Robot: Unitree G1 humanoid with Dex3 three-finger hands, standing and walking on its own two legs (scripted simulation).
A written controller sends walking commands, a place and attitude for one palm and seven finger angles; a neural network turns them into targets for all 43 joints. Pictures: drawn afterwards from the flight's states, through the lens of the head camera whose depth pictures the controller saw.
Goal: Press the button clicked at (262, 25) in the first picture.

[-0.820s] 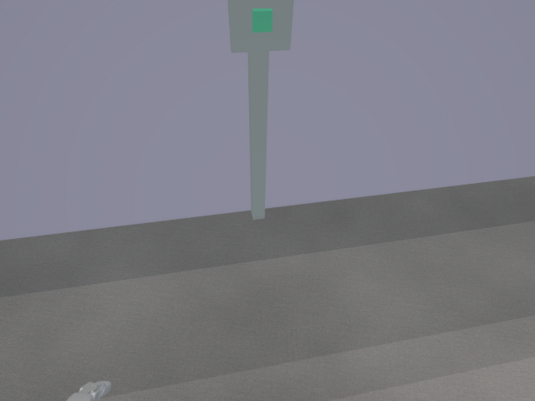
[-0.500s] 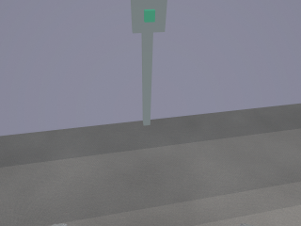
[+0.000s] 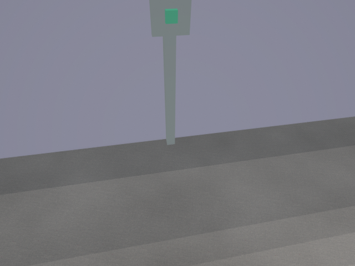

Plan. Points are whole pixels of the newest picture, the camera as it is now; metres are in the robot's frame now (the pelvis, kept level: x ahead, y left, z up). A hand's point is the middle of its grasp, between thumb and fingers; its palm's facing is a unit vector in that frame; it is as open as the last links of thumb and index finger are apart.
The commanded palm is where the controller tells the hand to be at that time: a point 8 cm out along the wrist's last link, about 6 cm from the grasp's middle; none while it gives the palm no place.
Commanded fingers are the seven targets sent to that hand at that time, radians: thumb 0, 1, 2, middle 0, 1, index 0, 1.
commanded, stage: stand and wait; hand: left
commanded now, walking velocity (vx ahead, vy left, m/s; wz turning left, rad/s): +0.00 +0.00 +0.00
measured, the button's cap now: (171, 16) +1.06 +0.09 +0.15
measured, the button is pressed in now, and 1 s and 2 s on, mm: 0 0 0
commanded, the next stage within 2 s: look at it before walking up in 0.20 s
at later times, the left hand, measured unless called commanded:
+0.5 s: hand out of the picture +0.08 +0.24 -0.16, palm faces -0.04 -0.94 -0.33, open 7.4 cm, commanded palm none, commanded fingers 0.00 0.90 0.90 -0.20 -0.30 -0.20 -0.30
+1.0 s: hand out of the picture +0.09 +0.24 -0.15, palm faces -0.03 -0.94 -0.34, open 7.4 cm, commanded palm none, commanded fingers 0.00 0.90 0.90 -0.20 -0.30 -0.20 -0.30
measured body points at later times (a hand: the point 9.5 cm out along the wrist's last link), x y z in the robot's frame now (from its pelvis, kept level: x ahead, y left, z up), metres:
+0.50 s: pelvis +0.01 +0.00 +0.00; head +0.01 +0.00 +0.45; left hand +0.08 +0.29 -0.13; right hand +0.08 -0.30 -0.13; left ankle +0.01 +0.13 -0.74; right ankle +0.01 -0.12 -0.74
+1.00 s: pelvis +0.02 +0.00 +0.00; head +0.02 +0.00 +0.45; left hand +0.10 +0.29 -0.13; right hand +0.10 -0.30 -0.13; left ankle +0.01 +0.13 -0.74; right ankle +0.01 -0.12 -0.74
